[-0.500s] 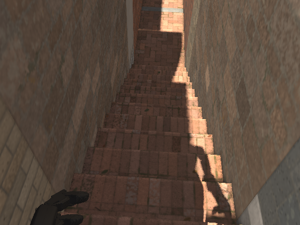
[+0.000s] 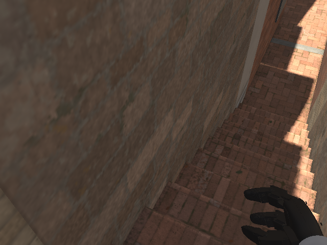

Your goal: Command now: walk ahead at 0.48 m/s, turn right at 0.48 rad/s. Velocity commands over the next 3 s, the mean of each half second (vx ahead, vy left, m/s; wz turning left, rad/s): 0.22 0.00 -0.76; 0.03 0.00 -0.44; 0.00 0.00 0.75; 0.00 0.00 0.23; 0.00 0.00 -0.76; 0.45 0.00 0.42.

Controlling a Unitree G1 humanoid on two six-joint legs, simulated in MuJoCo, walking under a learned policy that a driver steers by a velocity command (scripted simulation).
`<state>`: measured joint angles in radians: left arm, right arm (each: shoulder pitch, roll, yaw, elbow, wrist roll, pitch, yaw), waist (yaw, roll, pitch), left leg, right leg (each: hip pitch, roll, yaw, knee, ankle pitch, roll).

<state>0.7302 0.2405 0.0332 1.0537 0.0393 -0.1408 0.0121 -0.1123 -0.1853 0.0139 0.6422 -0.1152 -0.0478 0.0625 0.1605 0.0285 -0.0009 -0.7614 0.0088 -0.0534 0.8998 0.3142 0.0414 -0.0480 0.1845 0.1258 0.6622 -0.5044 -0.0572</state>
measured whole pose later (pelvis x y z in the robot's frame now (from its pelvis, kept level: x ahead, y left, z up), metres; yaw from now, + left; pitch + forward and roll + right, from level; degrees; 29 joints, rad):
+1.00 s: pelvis +0.74 -0.16 -0.50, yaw -34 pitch +1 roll -2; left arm 0.42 0.29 -0.03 0.79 0.06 -0.03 -0.08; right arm 0.28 -0.27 -0.04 0.80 -0.07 -0.03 0.09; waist 0.02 0.04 -0.02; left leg -0.41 -0.01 -0.04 0.55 -0.10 0.06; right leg -0.54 0.12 0.01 1.84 -0.85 0.00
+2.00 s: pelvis +0.82 -0.24 -0.52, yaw -9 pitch +5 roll +2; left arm 0.23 0.30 0.07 0.72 0.02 -0.06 -0.03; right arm 0.12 -0.25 -0.05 0.62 -0.04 -0.05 -0.02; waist 0.06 0.00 -0.03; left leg -0.44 0.07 0.08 0.74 -0.33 0.03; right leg -0.39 0.05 -0.04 0.73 -0.42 -0.09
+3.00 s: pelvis +0.93 -0.23 -0.55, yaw -12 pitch +3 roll +0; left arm 0.38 0.34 0.08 0.86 0.06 -0.09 0.00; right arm 0.22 -0.32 -0.07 0.71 -0.01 0.00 0.00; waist 0.06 -0.05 -0.06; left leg -0.48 0.02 0.06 0.96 -0.45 0.04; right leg -0.30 -0.16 -0.12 0.97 -0.59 0.03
